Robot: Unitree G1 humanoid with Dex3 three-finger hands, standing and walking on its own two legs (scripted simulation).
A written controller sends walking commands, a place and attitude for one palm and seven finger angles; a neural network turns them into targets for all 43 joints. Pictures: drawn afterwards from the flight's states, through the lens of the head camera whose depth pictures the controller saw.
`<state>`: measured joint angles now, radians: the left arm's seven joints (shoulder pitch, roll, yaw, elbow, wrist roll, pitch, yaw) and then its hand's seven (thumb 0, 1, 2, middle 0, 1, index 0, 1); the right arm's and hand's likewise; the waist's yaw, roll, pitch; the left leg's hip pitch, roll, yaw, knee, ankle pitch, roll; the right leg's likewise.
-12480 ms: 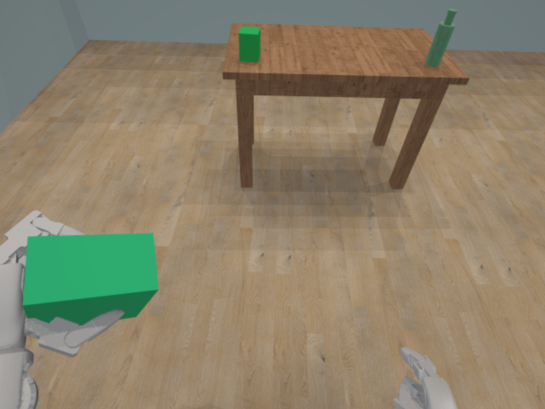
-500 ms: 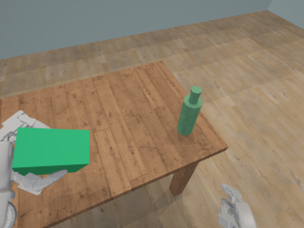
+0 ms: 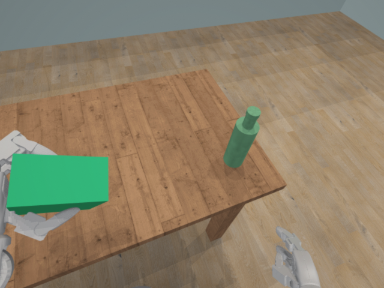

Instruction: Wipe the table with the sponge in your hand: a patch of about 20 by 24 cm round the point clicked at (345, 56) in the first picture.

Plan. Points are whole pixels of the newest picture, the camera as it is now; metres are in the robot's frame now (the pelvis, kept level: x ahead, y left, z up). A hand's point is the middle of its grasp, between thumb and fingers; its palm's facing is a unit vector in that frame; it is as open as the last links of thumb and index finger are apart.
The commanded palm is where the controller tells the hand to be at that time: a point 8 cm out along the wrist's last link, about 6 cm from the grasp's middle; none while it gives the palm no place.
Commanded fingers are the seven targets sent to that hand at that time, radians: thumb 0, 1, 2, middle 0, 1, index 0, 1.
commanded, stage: come to a stop and stand still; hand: left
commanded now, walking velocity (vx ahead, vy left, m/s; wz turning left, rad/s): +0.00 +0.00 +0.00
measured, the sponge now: (71, 186) +0.24 +0.22 +0.12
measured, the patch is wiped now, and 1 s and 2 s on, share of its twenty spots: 0.00 0.00 0.00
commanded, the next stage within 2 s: look again from close up in 0.12 s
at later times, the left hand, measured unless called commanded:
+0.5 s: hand (45, 176) +0.24 +0.24 +0.16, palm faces +0.35 -0.85 -0.39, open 10.5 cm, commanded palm +0.17 +0.28 +0.18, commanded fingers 0.00 0.10 1.30 -1.20 -1.60 -1.20 -1.60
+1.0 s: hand (40, 199) +0.21 +0.24 +0.14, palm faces +0.31 -0.85 -0.42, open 10.5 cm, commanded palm +0.15 +0.28 +0.18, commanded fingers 0.00 0.10 1.30 -1.20 -1.60 -1.20 -1.60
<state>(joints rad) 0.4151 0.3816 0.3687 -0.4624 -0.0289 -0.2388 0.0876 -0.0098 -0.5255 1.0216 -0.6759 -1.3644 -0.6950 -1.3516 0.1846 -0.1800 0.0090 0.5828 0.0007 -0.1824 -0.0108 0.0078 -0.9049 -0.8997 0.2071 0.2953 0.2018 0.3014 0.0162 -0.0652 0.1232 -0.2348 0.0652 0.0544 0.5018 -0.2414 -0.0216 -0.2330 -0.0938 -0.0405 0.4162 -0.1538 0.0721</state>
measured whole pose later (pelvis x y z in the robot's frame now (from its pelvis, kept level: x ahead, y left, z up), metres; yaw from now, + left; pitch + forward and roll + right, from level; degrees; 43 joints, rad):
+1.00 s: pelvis -0.01 +0.00 +0.00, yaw +0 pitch -3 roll +0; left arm 0.46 0.41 0.34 -0.44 -0.03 -0.27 0.07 -0.01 -0.53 1.02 -0.68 -1.36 -0.70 -1.35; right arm 0.23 -0.17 0.01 0.59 0.01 -0.18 -0.02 0.01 -0.91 -0.90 0.21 0.30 0.20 0.30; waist 0.02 -0.06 0.11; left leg -0.22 0.05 0.06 0.50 -0.24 -0.02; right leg -0.24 -0.11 -0.04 0.46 -0.17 0.07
